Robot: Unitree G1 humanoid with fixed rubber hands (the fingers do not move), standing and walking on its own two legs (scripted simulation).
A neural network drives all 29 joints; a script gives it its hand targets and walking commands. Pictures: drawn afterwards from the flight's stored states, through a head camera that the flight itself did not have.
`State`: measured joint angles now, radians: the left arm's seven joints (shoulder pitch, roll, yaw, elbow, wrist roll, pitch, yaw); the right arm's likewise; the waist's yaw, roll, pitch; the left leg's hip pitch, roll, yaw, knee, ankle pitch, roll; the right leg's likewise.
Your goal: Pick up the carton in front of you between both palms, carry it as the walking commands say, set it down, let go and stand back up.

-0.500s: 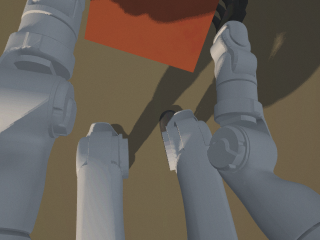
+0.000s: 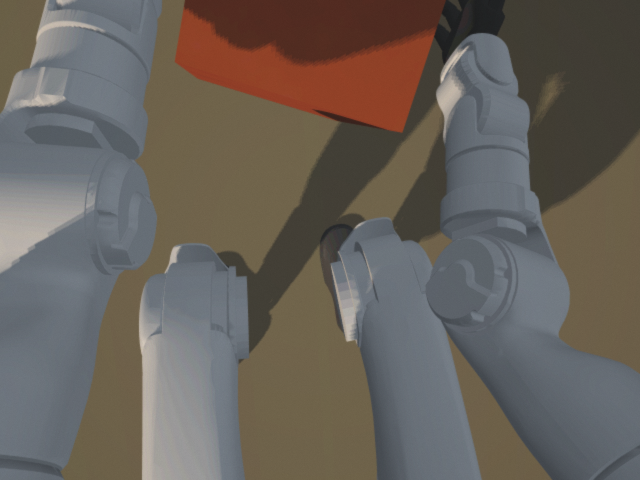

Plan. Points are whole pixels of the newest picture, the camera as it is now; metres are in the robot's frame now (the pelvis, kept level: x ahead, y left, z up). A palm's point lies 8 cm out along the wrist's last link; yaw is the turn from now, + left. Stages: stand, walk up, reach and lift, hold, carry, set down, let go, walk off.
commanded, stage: set down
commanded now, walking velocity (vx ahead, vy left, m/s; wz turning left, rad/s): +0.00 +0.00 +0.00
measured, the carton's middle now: (303, 9) +0.54 -0.04 -0.25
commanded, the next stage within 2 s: let go in 1.68 s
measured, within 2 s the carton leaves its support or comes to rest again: neither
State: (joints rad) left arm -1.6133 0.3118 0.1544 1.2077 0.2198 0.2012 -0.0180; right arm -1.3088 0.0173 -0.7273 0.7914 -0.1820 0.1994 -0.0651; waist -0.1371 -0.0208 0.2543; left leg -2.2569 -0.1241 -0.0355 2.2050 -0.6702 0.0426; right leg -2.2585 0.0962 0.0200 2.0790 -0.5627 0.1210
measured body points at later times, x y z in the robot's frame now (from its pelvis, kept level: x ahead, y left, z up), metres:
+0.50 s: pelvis +0.00 +0.00 -0.01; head +0.37 +0.05 +0.23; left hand +0.58 +0.13 -0.21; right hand +0.49 -0.20 -0.19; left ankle +0.07 +0.09 -0.35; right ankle +0.12 -0.14 -0.35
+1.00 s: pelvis -0.02 -0.02 +0.05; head +0.34 +0.00 +0.32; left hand +0.61 +0.14 -0.08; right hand +0.49 -0.22 -0.09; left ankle +0.07 +0.09 -0.35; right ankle +0.12 -0.13 -0.35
